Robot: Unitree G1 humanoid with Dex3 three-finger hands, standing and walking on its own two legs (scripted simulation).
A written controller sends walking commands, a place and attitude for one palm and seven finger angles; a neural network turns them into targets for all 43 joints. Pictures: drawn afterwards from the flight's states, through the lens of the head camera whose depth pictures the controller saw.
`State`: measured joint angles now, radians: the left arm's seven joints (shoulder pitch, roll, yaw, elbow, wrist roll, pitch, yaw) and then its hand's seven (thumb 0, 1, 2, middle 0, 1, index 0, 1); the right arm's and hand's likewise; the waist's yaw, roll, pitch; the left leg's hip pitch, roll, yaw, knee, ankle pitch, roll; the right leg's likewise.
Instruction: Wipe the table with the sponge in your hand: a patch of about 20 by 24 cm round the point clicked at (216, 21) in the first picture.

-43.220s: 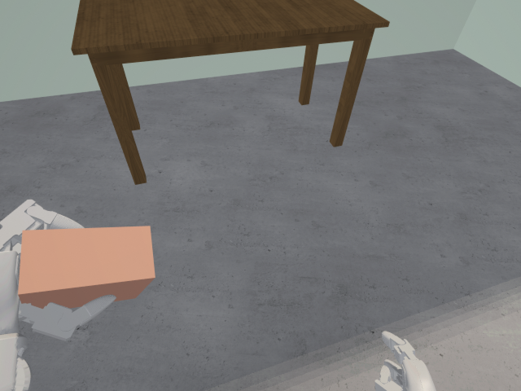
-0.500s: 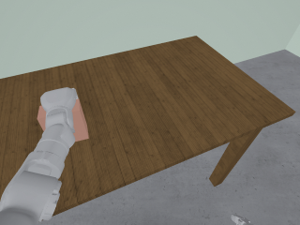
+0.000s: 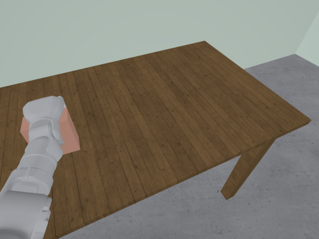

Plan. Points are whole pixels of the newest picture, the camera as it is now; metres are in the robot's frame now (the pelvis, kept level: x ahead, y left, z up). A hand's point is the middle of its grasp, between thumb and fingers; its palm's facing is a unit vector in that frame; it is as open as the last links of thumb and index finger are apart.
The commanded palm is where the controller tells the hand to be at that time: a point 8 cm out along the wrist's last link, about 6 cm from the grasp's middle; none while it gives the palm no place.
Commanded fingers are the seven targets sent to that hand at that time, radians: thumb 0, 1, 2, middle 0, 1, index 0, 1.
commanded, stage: slide back across to the first lane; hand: left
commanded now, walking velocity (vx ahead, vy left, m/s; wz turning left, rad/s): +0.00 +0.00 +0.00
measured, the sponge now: (55, 139) +0.38 +0.32 +0.03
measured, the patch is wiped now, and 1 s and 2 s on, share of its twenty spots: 0.90 0.90 0.90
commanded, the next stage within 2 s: wipe back along the first lane in 0.32 s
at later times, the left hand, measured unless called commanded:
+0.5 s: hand (34, 131) +0.37 +0.35 +0.08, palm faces -0.08 -0.01 -1.00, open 10.3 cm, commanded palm +0.35 +0.33 +0.13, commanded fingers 0.00 0.10 1.30 -1.20 -1.60 -1.20 -1.60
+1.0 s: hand (40, 145) +0.33 +0.32 +0.07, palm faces -0.03 -0.03 -1.00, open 10.4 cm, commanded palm +0.30 +0.30 +0.11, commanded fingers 0.00 0.10 1.30 -1.20 -1.60 -1.20 -1.60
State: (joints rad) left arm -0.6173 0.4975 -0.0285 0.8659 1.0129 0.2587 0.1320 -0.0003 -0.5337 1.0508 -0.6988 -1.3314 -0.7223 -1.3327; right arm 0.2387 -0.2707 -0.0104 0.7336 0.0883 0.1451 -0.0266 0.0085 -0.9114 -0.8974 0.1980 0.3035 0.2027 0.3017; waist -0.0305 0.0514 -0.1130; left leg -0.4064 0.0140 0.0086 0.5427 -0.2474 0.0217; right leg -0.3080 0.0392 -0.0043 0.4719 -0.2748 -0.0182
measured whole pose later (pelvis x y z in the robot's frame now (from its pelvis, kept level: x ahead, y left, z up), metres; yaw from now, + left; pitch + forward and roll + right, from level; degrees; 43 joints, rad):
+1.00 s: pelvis +0.00 +0.00 +0.00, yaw +1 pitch +3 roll -1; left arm -0.38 0.48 -0.06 0.58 0.98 0.26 0.11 0.00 -0.52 1.05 -0.67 -1.36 -0.69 -1.36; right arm 0.14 -0.27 0.00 0.68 0.09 0.16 -0.03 0.01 -0.91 -0.90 0.20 0.30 0.20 0.30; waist 0.04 0.07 -0.09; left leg -0.35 0.00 -0.01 0.52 -0.24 0.02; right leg -0.24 0.03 -0.02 0.46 -0.27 -0.02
